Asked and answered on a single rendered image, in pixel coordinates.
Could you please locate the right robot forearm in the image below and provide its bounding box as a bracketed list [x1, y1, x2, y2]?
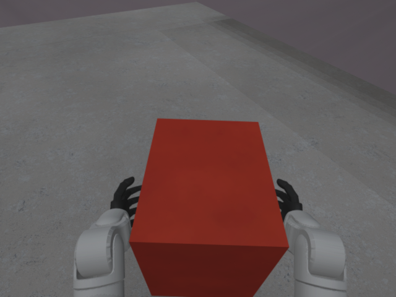
[283, 210, 347, 297]

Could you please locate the robot right hand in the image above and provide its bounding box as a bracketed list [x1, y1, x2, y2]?
[275, 179, 303, 222]

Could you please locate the carton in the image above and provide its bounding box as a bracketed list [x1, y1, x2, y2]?
[129, 118, 289, 297]

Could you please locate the left robot forearm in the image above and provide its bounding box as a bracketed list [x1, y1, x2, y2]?
[73, 209, 131, 297]

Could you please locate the robot left hand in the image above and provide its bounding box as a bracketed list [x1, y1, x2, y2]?
[110, 177, 142, 227]

